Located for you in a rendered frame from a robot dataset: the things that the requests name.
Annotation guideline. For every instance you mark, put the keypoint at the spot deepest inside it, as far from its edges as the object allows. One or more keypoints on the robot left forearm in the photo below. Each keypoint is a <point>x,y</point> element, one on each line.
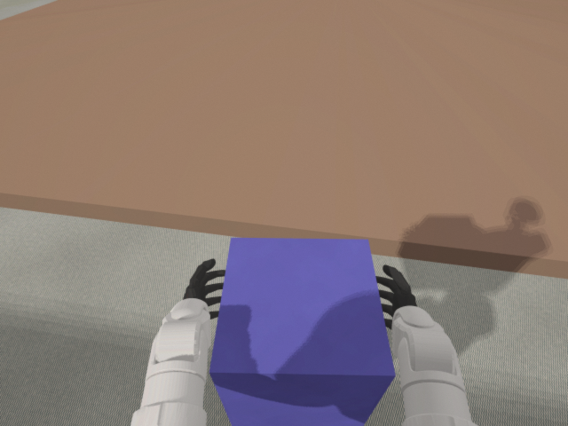
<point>177,369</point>

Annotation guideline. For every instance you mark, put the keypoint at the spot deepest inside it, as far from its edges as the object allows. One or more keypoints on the robot left hand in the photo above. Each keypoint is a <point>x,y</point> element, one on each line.
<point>197,288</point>

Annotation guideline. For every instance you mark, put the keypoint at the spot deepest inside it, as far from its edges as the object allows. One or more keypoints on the robot right forearm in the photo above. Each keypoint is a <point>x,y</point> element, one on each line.
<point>429,370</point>

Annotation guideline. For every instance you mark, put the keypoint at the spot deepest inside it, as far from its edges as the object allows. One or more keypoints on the robot right hand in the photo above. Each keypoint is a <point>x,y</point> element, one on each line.
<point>402,292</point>

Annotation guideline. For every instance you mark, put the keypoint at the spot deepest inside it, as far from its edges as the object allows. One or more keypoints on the carton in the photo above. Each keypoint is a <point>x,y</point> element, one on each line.
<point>301,338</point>

